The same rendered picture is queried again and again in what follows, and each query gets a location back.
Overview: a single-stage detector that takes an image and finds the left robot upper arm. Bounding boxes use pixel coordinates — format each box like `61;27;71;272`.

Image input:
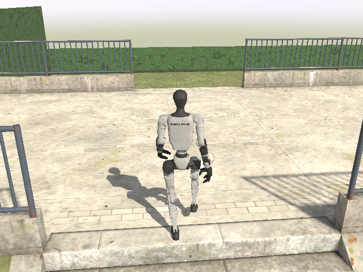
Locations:
157;114;169;145

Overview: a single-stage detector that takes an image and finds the robot right hand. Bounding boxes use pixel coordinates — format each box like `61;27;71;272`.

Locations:
199;167;212;183

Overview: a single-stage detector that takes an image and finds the robot left foot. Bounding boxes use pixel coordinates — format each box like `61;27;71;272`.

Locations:
171;226;179;240

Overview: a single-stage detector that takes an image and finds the humanoid robot torso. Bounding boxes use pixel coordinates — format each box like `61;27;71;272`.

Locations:
167;112;194;170

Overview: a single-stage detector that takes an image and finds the robot left hand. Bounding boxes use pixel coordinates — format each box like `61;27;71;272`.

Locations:
158;149;171;159

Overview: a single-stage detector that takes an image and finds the right robot upper arm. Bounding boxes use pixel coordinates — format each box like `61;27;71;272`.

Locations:
192;114;205;147

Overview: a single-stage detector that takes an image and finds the robot right forearm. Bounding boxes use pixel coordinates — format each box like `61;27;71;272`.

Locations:
199;139;211;168

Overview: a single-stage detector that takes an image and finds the robot left forearm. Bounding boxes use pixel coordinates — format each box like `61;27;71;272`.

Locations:
156;137;164;153

